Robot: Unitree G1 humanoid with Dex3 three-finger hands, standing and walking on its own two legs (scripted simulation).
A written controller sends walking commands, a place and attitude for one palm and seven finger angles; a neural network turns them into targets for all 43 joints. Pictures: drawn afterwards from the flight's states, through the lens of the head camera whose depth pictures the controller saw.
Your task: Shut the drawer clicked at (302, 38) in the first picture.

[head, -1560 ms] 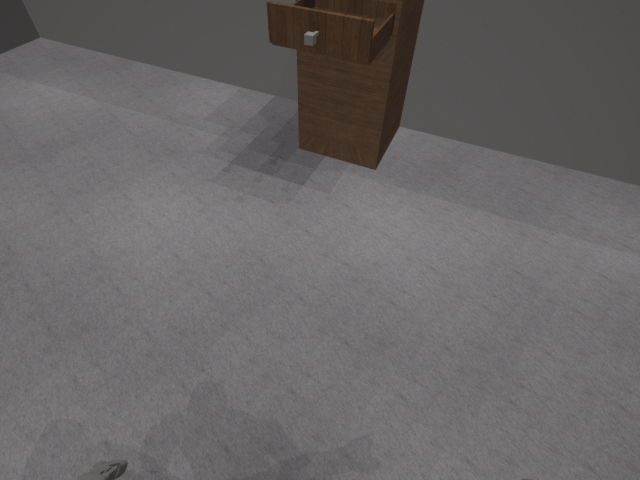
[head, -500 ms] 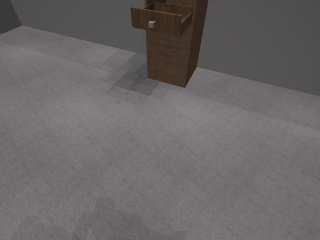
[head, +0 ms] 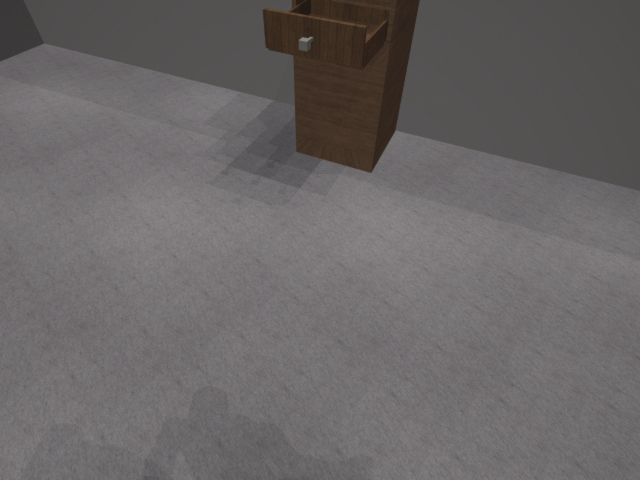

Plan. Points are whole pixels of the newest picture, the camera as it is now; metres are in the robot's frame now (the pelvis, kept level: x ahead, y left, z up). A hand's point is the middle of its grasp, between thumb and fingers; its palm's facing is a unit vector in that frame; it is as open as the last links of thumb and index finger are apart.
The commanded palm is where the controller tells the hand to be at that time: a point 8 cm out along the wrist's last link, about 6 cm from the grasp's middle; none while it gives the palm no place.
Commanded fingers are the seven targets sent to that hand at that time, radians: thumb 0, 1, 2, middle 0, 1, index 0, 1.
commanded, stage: look at it before walking up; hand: left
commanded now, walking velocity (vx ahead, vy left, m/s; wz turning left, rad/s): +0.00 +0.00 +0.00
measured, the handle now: (307, 42) +1.47 +0.13 -0.06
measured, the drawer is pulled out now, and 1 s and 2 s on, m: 0.28 0.28 0.28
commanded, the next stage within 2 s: walk to a spot facing it in 0.08 s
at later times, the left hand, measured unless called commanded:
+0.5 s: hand out of the picture +0.02 +0.22 -0.20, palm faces +0.09 -0.98 -0.18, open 7.4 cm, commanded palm none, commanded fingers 0.00 0.90 0.90 -0.20 -0.30 -0.20 -0.30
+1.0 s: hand (220, 371) +0.32 +0.19 -0.18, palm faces +0.19 -0.96 -0.19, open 7.4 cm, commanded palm none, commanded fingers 0.00 0.90 0.90 -0.20 -0.30 -0.20 -0.30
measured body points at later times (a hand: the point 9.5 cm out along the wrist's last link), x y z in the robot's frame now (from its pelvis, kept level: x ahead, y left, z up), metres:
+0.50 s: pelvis +0.05 +0.03 -0.02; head +0.04 +0.05 +0.43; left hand +0.02 +0.27 -0.18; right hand +0.06 -0.22 -0.16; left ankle +0.02 +0.12 -0.75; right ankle +0.00 -0.11 -0.73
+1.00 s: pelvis +0.25 +0.00 -0.02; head +0.27 +0.00 +0.43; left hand +0.31 +0.25 -0.16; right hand +0.22 -0.23 -0.18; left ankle +0.13 +0.10 -0.65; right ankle +0.33 -0.09 -0.75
